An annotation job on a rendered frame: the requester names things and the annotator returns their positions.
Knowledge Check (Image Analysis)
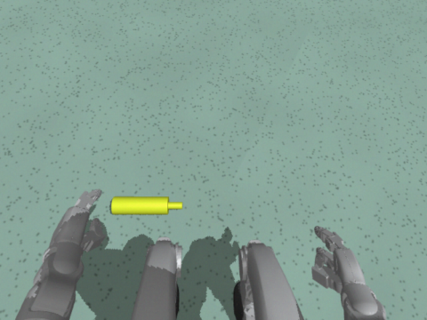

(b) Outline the bottle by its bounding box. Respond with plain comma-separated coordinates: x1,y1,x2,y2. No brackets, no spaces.
111,197,182,215

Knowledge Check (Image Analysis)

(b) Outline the right robot hand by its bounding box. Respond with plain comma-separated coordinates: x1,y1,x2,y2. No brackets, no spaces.
312,226,366,294

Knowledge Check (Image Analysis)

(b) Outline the left robot arm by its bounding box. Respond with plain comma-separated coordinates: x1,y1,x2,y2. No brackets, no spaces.
15,242,84,320

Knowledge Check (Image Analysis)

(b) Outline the right robot arm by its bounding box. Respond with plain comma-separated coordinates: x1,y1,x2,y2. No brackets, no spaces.
341,283,386,320

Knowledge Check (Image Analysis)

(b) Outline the left robot hand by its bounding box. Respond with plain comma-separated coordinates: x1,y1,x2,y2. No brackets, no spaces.
49,189,106,252

